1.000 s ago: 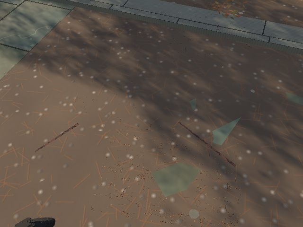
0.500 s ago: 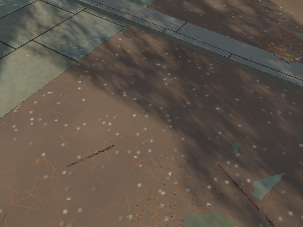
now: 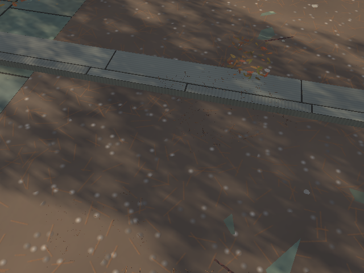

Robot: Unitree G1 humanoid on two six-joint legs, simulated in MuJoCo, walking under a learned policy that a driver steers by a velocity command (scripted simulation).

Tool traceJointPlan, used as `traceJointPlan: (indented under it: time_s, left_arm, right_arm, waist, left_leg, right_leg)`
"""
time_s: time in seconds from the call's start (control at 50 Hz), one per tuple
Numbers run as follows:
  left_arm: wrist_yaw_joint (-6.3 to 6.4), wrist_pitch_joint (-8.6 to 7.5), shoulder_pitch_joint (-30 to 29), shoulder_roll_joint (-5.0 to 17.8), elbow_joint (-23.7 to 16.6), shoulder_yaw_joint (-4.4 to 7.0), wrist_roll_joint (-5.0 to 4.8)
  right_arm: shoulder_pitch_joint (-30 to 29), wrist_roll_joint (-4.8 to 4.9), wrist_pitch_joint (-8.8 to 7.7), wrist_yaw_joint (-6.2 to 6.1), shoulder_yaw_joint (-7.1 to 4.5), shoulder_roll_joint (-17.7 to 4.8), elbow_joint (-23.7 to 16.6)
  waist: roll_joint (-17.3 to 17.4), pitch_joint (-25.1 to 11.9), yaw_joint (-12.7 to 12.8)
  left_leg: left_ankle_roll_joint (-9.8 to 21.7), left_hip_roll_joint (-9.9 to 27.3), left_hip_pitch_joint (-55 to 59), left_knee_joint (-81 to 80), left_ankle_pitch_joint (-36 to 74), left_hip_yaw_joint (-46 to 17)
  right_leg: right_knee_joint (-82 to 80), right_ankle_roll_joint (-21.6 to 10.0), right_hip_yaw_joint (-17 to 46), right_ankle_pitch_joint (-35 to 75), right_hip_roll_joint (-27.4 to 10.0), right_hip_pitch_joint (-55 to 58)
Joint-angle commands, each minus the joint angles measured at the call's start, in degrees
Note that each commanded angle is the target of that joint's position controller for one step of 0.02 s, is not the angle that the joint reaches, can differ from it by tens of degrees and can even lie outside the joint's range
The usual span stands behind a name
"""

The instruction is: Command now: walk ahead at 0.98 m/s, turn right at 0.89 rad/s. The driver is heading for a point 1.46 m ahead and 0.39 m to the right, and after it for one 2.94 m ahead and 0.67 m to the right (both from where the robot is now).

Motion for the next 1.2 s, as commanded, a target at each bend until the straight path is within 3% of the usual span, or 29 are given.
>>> traceJointPlan:
  time_s: [0.02, 0.08, 0.12, 0.2, 0.24, 0.26, 0.28, 0.3, 0.32, 0.36, 0.4, 0.44, 0.52, 0.62, 0.68, 0.72, 0.74, 0.76, 0.78, 0.8, 0.84, 0.88, 0.9, 0.94, 0.98, 1.06, 1.12, 1.16, 1.2]
  left_arm:
    - [1.12, -1.61, -6.3, 5.3, -6.4, 1.16, -0.85]
    - [2.70, -1.44, -5.5, 6.1, -5.4, 1.29, -1.83]
    - [2.92, -0.98, -2.3, 7.5, -4.0, 1.93, -2.37]
    - [3.39, -0.29, 0.0, 6.4, -2.2, 2.13, -3.28]
    - [2.90, 0.36, -1.6, 6.5, -2.4, 2.14, -1.99]
    - [2.27, 0.51, -3.8, 3.7, -4.3, 0.96, -0.01]
    - [1.85, -0.06, 5.2, -4.5, -6.6, -1.38, -1.53]
    - [2.23, -0.28, 5.6, -0.7, -7.5, -2.14, -4.69]
    - [2.56, 0.22, -0.5, 3.9, -7.1, -1.15, -4.22]
    - [2.13, 0.39, -9.8, 5.6, -8.8, -0.38, -1.24]
    - [1.32, 1.38, -10.9, 3.8, -10.1, -0.19, -2.18]
    - [0.93, 2.74, -11.4, 1.5, -11.0, -0.68, -2.84]
    - [0.41, 2.56, -14.5, 0.9, -12.3, -1.41, -1.93]
    - [-1.76, 0.29, -25.5, 0.6, -14.1, -2.10, -1.73]
    - [-2.22, -0.33, -27.8, 3.6, -15.8, -0.65, -1.62]
    - [-1.20, 0.51, -10.3, 9.5, -12.4, 2.48, -1.77]
    - [-0.06, 1.33, 3.9, 12.2, -8.0, 4.26, -1.91]
    - [0.46, 1.04, 5.2, 17.4, -6.0, 4.60, -1.07]
    - [0.17, 0.10, 8.0, 13.3, -6.0, 3.55, -0.77]
    - [-0.03, -0.74, 6.0, 9.4, -4.6, 2.45, -0.17]
    - [-0.18, -2.01, -1.2, 7.5, -3.5, 1.67, 0.29]
    - [-0.50, -2.57, -6.0, 2.4, -3.7, 0.16, 1.75]
    - [-0.43, -2.81, -6.8, 1.3, -3.3, -0.05, 1.13]
    - [-0.05, -3.68, -6.4, 2.1, -1.7, 0.08, 0.23]
    - [0.50, -4.38, -5.0, 3.3, -0.6, 0.37, 0.79]
    - [1.87, -5.66, -2.0, 4.7, 0.7, -0.05, 0.94]
    - [2.60, -4.15, 1.6, 6.2, 2.7, -0.25, 0.99]
    - [3.74, -2.38, 1.3, 9.5, 2.1, 0.37, 2.16]
    - [4.90, -0.56, -3.3, 12.2, 1.2, 1.10, 3.24]
  right_arm:
    - [3.5, -1.07, 0.63, -0.41, -2.93, -9.2, -3.5]
    - [-8.2, -2.72, 0.56, -0.41, -1.82, -5.8, -8.2]
    - [-12.9, -1.41, 0.41, -0.12, -1.76, -4.2, -9.8]
    - [-14.3, 1.98, 0.17, -0.28, -4.40, -9.2, -10.6]
    - [-2.5, 2.45, -0.36, -0.39, -6.95, -12.8, -8.4]
    - [11.5, 2.33, 0.07, -0.87, -7.67, -14.3, -6.4]
    - [17.8, -0.44, 0.59, -0.47, -8.18, -18.9, -4.6]
    - [16.2, -0.39, 0.83, 0.57, -8.11, -17.4, -4.1]
    - [11.8, -0.28, 1.45, 0.03, -7.24, -12.2, -5.6]
    - [10.1, -1.27, 2.63, -0.35, -6.77, -10.7, -3.2]
    - [7.4, -1.51, 2.39, -0.23, -5.78, -7.7, -1.1]
    - [6.1, 0.04, 2.20, 0.26, -5.31, -5.7, 1.0]
    - [5.7, -0.67, 1.58, 0.34, -5.93, -8.9, 3.3]
    - [12.6, 0.13, 1.87, 0.44, -6.46, -13.3, 7.3]
    - [15.4, 0.28, 3.23, 0.01, -6.48, -16.4, 9.6]
    - [14.1, -0.05, 4.37, -0.63, -6.33, -18.3, 10.6]
    - [12.0, -0.02, 4.46, -1.29, -5.91, -18.0, 9.6]
    - [19.6, -0.94, 3.42, -0.45, -3.05, -6.6, 7.0]
    - [19.1, 1.48, 0.89, -0.13, -2.57, -8.5, 7.3]
    - [9.3, 3.95, 0.08, -0.24, -3.82, -11.4, 4.6]
    - [3.0, 2.77, -0.60, -0.59, -2.81, -8.0, 2.8]
    - [7.2, 1.85, 1.25, 0.17, -3.13, -7.2, 4.4]
    - [8.4, 1.94, 2.35, 0.52, -3.08, -6.7, 5.3]
    - [6.1, 1.78, 4.10, 0.67, -2.56, -5.2, 5.1]
    - [0.3, 1.43, 4.33, 0.50, -2.33, -5.3, 3.3]
    - [-7.5, 1.17, 2.84, 2.55, -1.82, -4.2, 1.1]
    - [-11.9, 1.94, 2.26, 4.49, -2.22, -5.3, -0.9]
    - [-10.0, 2.14, 2.58, 5.15, -3.60, -8.4, -1.9]
    - [7.8, 2.56, 4.56, 4.54, -6.06, -12.8, 1.2]
  waist:
    - [3.6, 3.8, -5.7]
    - [0.4, 6.5, -1.7]
    - [-1.6, 3.5, 2.0]
    - [-5.4, 0.8, 2.4]
    - [-6.0, -7.0, -5.0]
    - [-5.3, -17.3, -11.8]
    - [18.9, -27.6, -6.9]
    - [29.3, -26.2, -6.4]
    - [19.8, -16.2, -8.5]
    - [4.0, -5.5, -8.3]
    - [5.7, -0.9, -5.0]
    - [6.6, 1.4, -3.3]
    - [3.2, 5.8, -1.3]
    - [-0.5, 10.4, -4.5]
    - [5.9, 6.4, -2.0]
    - [11.2, -5.0, 8.8]
    - [9.2, -10.9, 15.9]
    - [-11.1, -18.0, 6.1]
    - [-10.5, -31.3, 7.6]
    - [-6.5, -19.7, 8.7]
    - [1.7, -5.5, 3.4]
    - [-1.5, -2.9, -2.2]
    - [-1.5, -1.7, -3.2]
    - [-1.1, 2.9, -3.6]
    - [-0.6, 6.6, -1.7]
    - [1.3, 6.8, 1.4]
    - [-0.1, 6.6, 2.1]
    - [-4.0, 1.6, -0.7]
    - [-9.0, -6.9, -11.2]
  left_leg:
    - [-2.5, 3.5, -10.3, -9.3, 1.3, 0.5]
    - [-5.0, 1.0, -0.2, -28.8, 16.5, 5.6]
    - [-5.9, -2.5, 9.8, -38.8, 26.1, 7.0]
    - [-6.1, -2.6, 9.4, -49.8, 23.0, 1.3]
    - [-3.2, -2.2, 20.3, -49.3, 16.2, 2.6]
    - [-0.4, 4.0, 38.6, -42.7, 8.8, -0.9]
    - [8.8, 19.4, 59.0, -51.9, -16.0, -31.9]
    - [10.4, 24.1, 57.5, -59.8, -35.7, -49.8]
    - [8.2, 20.8, 49.9, -60.7, -32.5, -40.4]
    - [5.6, 16.1, 35.7, -59.9, -8.5, -21.1]
    - [5.3, 13.5, 26.7, -62.2, 0.0, -11.1]
    - [5.3, 13.0, 23.3, -64.2, 4.3, -4.5]
    - [6.6, 12.7, 18.4, -69.2, 12.2, 5.1]
    - [6.2, 13.2, 23.8, -75.3, 21.7, 14.6]
    - [5.8, 14.2, 32.9, -66.6, 62.8, 18.1]
    - [5.1, 15.1, 31.1, -45.4, 82.9, 18.6]
    - [3.3, 12.4, 17.7, -27.6, 73.7, 18.6]
    - [0.5, 1.5, -7.4, -1.6, 2.5, 15.8]
    - [2.3, -2.5, -11.5, 7.2, -9.6, 1.9]
    - [2.8, 0.0, -17.2, 8.0, -6.0, 1.1]
    - [3.1, 4.3, -16.1, 0.3, 0.0, 2.1]
    - [2.8, 7.0, -10.2, -3.5, 4.0, 1.7]
    - [2.1, 8.1, -10.0, -5.2, 4.0, 1.8]
    - [0.8, 9.1, -12.9, -9.2, 7.4, 1.9]
    - [-0.2, 7.7, -16.5, -16.4, 16.0, 1.7]
    - [1.0, 3.7, -7.9, -33.3, 38.7, 8.7]
    - [3.2, -0.9, -7.7, -40.1, 37.5, 13.1]
    - [5.0, -6.3, -5.3, -39.7, 29.6, 18.6]
    - [7.9, -8.1, 10.1, -36.0, 20.0, 18.5]
  right_leg:
    - [-21.0, -9.7, 28.5, -8.4, -15.1, -2.4]
    - [-20.4, -6.5, 19.2, 0.4, -9.1, -15.5]
    - [-19.3, -3.6, 19.3, -1.8, -8.5, -17.6]
    - [-10.5, -0.5, 26.3, -2.7, -11.8, 0.4]
    - [4.8, 2.6, 24.8, 13.7, -11.5, 5.8]
    - [21.8, 4.8, 21.2, 13.7, -10.4, -1.8]
    - [43.5, 7.2, 14.0, -19.4, -3.3, -21.1]
    - [53.7, 7.3, 10.3, -16.8, -9.6, -31.8]
    - [56.0, 7.8, 8.0, -10.8, -12.5, -35.1]
    - [52.0, 7.6, 5.3, -6.4, -16.3, -32.5]
    - [48.5, 7.2, 5.4, -5.1, -19.7, -29.0]
    - [47.2, 7.1, 4.7, -5.5, -21.4, -30.0]
    - [38.0, 8.3, 5.7, 5.3, -20.8, -31.0]
    - [15.5, 5.3, -1.0, 15.2, -17.2, -25.0]
    - [9.7, 2.8, -8.1, 6.8, -10.2, -16.7]
    - [7.8, -0.5, -8.2, 4.4, -7.3, 5.4]
    - [5.0, -1.6, -3.1, 7.4, -9.6, 26.6]
    - [3.7, -7.2, 25.4, -8.7, -24.3, 48.7]
    - [-8.7, -10.7, 48.5, -26.8, -30.4, 50.7]
    - [-13.6, -7.7, 43.7, -23.6, -29.4, 42.8]
    - [-15.4, -6.1, 30.7, -10.7, -26.0, 22.6]
    - [-17.8, -5.6, 23.1, -6.7, -22.8, 11.4]
    - [-19.5, -5.6, 20.2, -5.4, -23.0, 8.8]
    - [-22.7, -4.0, 13.6, -1.7, -23.1, 4.0]
    - [-24.6, -1.8, 5.5, 6.8, -21.5, 2.2]
    - [-27.7, 3.4, -6.3, 15.3, -19.1, 1.3]
    - [-24.9, 6.9, -9.3, 32.9, -20.3, 14.1]
    - [-15.1, 9.8, -10.6, 65.1, -21.9, 24.4]
    - [7.6, 10.6, -10.1, 87.5, -24.4, 24.6]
